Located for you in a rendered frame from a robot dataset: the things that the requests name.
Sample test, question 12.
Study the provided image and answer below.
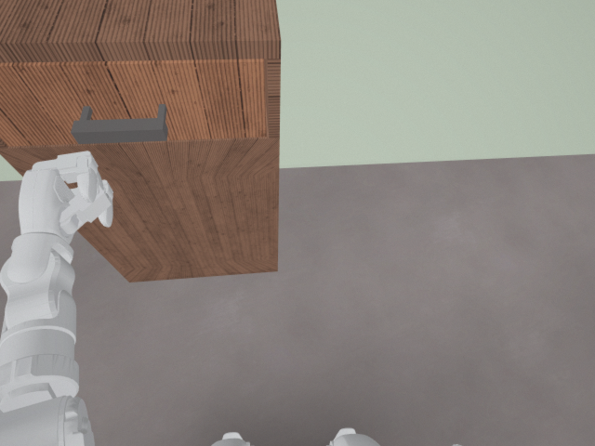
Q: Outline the drawer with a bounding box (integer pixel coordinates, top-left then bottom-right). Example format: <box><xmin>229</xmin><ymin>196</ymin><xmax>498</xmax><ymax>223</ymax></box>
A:
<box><xmin>0</xmin><ymin>59</ymin><xmax>267</xmax><ymax>147</ymax></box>

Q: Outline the handle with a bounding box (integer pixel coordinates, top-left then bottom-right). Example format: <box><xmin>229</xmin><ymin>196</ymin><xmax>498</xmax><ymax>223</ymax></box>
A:
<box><xmin>71</xmin><ymin>104</ymin><xmax>168</xmax><ymax>144</ymax></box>

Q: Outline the robot left hand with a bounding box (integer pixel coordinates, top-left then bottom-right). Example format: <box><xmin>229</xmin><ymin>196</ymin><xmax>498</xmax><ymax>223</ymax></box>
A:
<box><xmin>19</xmin><ymin>151</ymin><xmax>113</xmax><ymax>244</ymax></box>

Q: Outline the robot shin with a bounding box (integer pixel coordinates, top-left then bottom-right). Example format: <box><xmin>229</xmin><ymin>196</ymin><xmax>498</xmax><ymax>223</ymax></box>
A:
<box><xmin>222</xmin><ymin>432</ymin><xmax>242</xmax><ymax>439</ymax></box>
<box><xmin>334</xmin><ymin>428</ymin><xmax>356</xmax><ymax>440</ymax></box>

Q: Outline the right robot shin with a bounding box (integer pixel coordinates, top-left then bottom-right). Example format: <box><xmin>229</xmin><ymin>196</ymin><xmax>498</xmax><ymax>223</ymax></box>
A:
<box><xmin>334</xmin><ymin>428</ymin><xmax>356</xmax><ymax>440</ymax></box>

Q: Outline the left robot upper arm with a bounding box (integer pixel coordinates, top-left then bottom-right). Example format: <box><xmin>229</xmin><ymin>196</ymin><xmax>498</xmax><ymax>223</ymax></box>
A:
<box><xmin>0</xmin><ymin>395</ymin><xmax>95</xmax><ymax>446</ymax></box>

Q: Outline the left robot shin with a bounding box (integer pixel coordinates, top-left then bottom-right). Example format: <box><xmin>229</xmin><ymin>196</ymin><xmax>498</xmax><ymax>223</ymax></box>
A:
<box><xmin>222</xmin><ymin>432</ymin><xmax>242</xmax><ymax>439</ymax></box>

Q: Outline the left robot forearm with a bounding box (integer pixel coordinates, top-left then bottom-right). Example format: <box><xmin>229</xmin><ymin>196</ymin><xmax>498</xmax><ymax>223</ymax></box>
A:
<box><xmin>0</xmin><ymin>232</ymin><xmax>79</xmax><ymax>413</ymax></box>

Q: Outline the cabinet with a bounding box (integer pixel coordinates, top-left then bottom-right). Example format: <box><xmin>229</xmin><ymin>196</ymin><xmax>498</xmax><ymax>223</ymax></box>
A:
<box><xmin>0</xmin><ymin>0</ymin><xmax>281</xmax><ymax>282</ymax></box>

